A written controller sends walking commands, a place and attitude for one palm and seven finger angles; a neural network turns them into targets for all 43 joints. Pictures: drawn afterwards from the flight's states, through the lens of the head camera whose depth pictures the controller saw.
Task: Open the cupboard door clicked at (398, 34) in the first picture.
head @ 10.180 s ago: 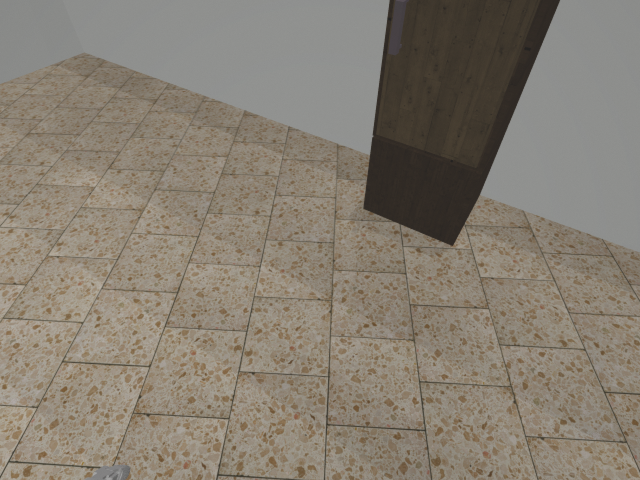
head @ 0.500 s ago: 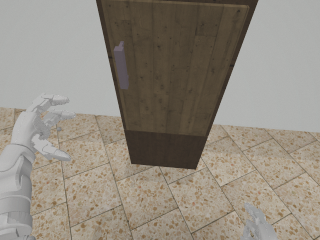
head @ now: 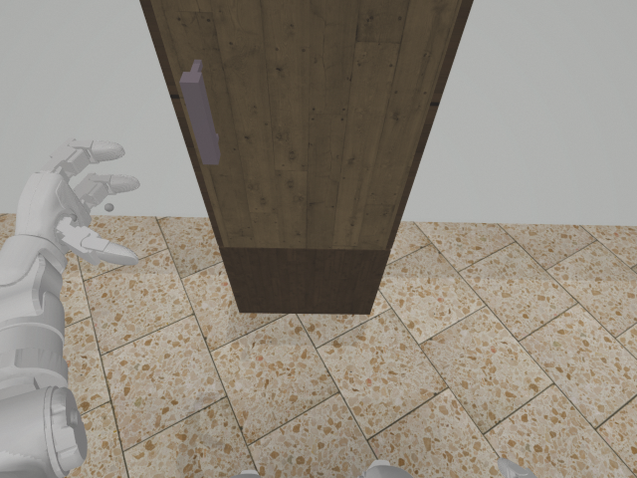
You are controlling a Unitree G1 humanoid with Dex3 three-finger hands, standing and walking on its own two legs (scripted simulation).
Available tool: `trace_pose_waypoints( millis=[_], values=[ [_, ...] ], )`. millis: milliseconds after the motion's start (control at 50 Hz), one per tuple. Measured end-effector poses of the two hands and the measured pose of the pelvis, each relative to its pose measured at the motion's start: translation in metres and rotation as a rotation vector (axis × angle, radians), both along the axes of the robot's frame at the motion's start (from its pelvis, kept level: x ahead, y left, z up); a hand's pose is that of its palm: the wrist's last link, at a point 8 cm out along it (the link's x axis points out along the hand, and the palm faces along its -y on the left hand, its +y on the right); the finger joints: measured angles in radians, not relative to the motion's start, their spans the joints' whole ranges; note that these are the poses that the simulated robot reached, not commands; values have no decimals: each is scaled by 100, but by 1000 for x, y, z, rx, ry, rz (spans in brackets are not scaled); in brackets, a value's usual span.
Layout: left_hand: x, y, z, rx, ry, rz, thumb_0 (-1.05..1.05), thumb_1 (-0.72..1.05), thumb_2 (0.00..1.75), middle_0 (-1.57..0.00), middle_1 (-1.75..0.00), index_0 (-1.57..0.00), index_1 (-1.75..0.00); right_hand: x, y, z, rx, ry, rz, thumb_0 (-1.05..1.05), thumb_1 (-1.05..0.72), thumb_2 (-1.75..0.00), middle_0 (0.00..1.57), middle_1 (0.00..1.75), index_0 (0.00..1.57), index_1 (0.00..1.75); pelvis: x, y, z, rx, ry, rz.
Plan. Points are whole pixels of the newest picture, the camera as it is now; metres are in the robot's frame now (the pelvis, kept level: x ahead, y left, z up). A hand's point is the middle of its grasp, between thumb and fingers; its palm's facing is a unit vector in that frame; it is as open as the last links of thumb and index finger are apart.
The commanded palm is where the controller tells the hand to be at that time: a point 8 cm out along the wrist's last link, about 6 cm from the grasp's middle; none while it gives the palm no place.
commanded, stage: move the hooked fingers beside the handle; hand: left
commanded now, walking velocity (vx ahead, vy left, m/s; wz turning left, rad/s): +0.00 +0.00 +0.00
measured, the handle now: (204, 113) +0.61 +0.18 +0.09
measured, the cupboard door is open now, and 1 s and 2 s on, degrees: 0 0 0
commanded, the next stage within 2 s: slide the fingers in behind the handle in 1.96 s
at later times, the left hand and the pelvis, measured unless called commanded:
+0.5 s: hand (136, 158) +0.49 +0.25 +0.11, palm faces -0.03 -1.00 -0.01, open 14.0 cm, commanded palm +0.48 +0.30 +0.10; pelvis +0.00 +0.01 -0.01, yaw -1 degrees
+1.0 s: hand (158, 120) +0.58 +0.24 +0.10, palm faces -0.03 -1.00 -0.03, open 14.0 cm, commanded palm +0.55 +0.29 +0.09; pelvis +0.02 +0.02 -0.02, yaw -3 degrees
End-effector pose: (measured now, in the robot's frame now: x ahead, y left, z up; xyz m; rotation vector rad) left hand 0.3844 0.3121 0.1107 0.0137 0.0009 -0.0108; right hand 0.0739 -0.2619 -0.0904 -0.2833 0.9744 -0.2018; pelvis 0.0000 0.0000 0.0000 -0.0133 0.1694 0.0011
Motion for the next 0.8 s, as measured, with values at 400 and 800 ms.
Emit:
trace_pose_waypoints(
  millis=[400, 800],
  values=[
    [71, -6, 0, 9, 10, -13, -1, -50, 30, -30, -120, -30, -120, -46, -2, -12, -23, 197, -76, 0, -90, -89, 20, 30, 21, 30, -1, 4, -10, -13, 95, -6],
    [146, -11, -6, 5, 61, -23, -1, -50, 30, -30, -120, -30, -120, -110, 15, -7, -36, 445, -177, 0, -91, -89, 20, 30, 21, 30, 8, 15, -17, -36, 199, -14]
  ],
)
